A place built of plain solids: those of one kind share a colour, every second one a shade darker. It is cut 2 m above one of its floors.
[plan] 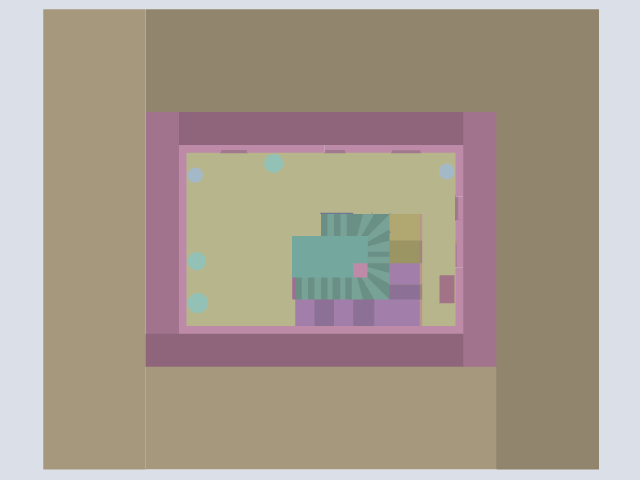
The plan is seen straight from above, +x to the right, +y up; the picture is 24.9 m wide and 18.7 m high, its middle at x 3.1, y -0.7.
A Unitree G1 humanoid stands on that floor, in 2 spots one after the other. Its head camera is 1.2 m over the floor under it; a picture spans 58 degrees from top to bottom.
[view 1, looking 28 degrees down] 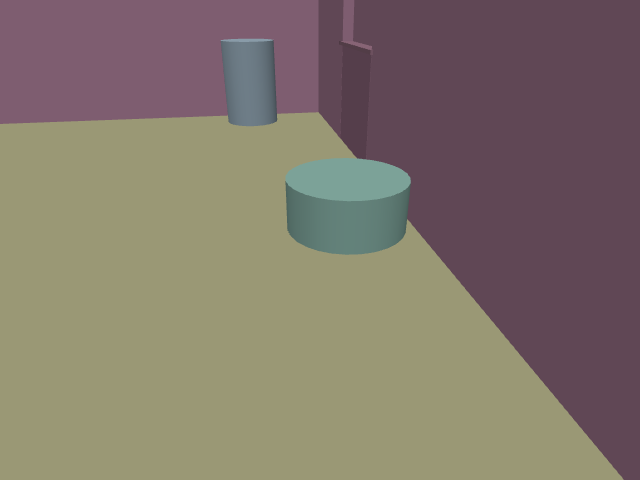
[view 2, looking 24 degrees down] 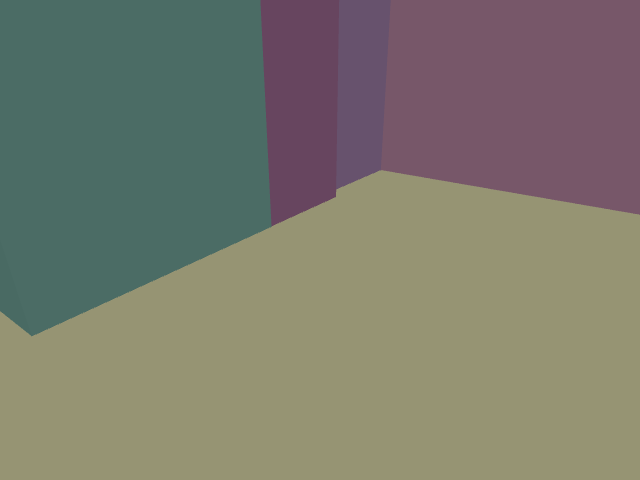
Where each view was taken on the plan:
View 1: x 3.68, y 1.70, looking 170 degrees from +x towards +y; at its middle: rope_coils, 2.40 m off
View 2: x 0.00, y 0.00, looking -54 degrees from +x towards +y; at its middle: floor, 2.95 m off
